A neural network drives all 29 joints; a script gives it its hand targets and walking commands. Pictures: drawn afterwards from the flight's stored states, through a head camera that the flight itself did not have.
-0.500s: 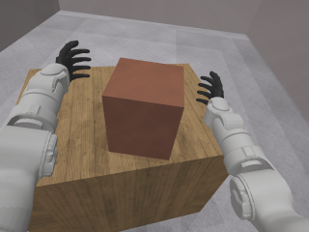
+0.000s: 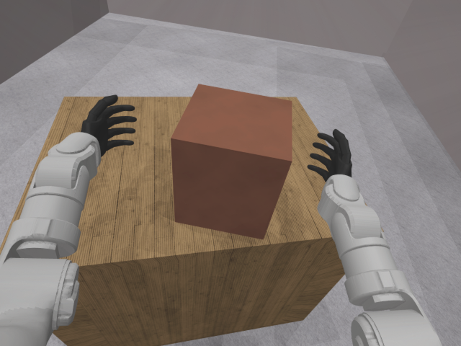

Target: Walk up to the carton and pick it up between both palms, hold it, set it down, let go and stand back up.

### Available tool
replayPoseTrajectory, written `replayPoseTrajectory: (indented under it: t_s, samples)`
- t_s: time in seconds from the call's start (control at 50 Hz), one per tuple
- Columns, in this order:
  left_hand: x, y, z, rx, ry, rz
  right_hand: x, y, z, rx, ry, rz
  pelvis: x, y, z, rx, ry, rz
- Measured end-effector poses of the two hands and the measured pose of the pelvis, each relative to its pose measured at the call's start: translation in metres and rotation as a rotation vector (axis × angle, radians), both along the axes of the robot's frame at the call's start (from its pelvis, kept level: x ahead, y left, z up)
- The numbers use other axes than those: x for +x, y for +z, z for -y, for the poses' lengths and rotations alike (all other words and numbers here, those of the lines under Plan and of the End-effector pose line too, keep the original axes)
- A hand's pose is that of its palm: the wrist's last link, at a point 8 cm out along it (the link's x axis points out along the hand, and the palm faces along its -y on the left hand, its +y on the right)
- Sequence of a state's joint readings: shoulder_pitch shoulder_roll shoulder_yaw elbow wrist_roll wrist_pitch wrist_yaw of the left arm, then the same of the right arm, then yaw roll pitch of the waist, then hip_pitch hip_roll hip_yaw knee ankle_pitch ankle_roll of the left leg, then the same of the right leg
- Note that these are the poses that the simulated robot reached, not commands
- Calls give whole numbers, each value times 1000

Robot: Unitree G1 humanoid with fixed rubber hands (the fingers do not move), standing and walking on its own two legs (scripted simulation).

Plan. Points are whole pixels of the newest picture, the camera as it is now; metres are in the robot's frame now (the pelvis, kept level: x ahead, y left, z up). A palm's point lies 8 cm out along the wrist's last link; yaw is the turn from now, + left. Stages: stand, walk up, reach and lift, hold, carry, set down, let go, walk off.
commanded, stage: set down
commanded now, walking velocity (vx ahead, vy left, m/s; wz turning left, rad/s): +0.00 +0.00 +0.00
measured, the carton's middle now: (231, 163) +0.50 -0.02 +0.04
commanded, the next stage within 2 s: none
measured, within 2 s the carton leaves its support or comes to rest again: neither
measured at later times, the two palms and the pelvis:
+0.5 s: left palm (83, 194) +0.35 +0.24 +0.09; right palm (339, 231) +0.30 -0.19 +0.08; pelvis +0.00 -0.02 +0.00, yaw +0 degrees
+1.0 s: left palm (74, 236) +0.30 +0.25 +0.06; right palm (329, 267) +0.25 -0.17 +0.04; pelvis +0.02 -0.02 +0.00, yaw +0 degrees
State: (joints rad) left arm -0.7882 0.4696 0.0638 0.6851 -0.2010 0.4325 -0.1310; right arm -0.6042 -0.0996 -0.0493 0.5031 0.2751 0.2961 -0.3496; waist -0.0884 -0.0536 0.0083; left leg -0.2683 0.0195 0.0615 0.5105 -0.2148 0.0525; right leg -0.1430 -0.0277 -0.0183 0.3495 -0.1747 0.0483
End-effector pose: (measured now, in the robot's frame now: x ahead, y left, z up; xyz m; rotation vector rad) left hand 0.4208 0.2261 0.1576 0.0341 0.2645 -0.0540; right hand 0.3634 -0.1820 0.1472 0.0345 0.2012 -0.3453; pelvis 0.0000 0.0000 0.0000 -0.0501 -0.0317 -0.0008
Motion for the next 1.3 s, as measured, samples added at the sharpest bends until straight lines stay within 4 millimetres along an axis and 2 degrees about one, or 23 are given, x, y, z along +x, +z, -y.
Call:
replayPoseTrajectory:
  t_s: [0.1,0.18,0.24,0.36,0.4,0.5,0.64,0.7,0.82,0.88,1.0,1.04,1.14,1.24,1.3]
  samples:
    - [-6,-27,11,-18,-42,-42,-16,-35,-10,32,24,-68,6,0,1,3,-12,44]
    - [-18,-33,13,-15,-46,-7,-33,-55,-17,53,32,-59,6,0,4,0,-21,66]
    - [-27,-33,5,-12,-11,0,-37,-53,-16,51,31,-15,4,-1,5,0,-20,65]
    - [-52,-34,-13,13,35,8,-40,-28,-4,29,15,87,2,1,10,8,-6,64]
    - [-58,-42,-17,15,39,-9,-44,-34,1,16,3,55,1,1,11,10,-2,71]
    - [-66,-65,-15,-11,34,-54,-67,-67,8,5,-7,-86,-2,1,16,12,5,69]
    - [-91,-93,3,-21,-3,-41,-103,-78,3,39,-31,-40,-3,2,18,14,-13,71]
    - [-101,-102,-1,-18,19,-56,-105,-83,-3,47,-18,-46,-5,1,19,19,-15,66]
    - [-109,-95,-16,16,63,-30,-87,-71,-11,38,12,13,-2,0,20,25,-1,42]
    - [-109,-95,-21,25,65,-34,-83,-79,-13,40,18,-15,3,1,20,25,0,42]
    - [-123,-102,-21,44,53,-39,-111,-109,-9,50,-6,-100,18,2,19,20,-4,72]
    - [-132,-114,-20,42,52,-63,-124,-116,-6,48,-23,-111,22,3,19,20,-10,85]
    - [-157,-142,-9,34,42,-121,-141,-124,1,28,-23,-114,23,2,22,18,-16,95]
    - [-183,-168,-9,23,81,-191,-146,-137,4,-12,31,-172,19,3,26,19,-13,85]
    - [-194,-172,-9,25,92,-193,-144,-137,4,-19,64,-171,18,3,29,20,-8,74]
